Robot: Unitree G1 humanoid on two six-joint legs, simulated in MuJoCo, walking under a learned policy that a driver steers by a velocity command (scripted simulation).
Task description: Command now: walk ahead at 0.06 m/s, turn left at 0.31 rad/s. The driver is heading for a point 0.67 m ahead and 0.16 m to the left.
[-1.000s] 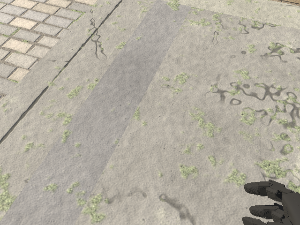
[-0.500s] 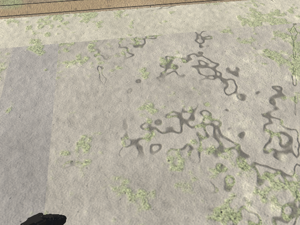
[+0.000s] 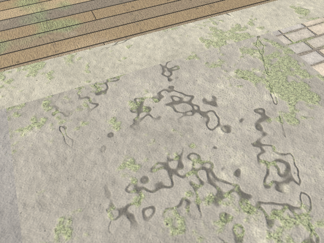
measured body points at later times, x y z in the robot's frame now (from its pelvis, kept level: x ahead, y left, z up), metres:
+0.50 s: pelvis +0.04 +0.04 +0.00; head +0.06 +0.06 +0.45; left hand +0.09 +0.35 -0.10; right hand +0.21 -0.22 -0.10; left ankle +0.01 +0.13 -0.74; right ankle +0.09 -0.08 -0.71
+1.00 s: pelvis +0.24 +0.15 -0.02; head +0.28 +0.15 +0.43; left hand +0.03 +0.33 -0.13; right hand +0.58 +0.07 -0.07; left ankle +0.31 +0.31 -0.73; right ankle +0.09 -0.06 -0.74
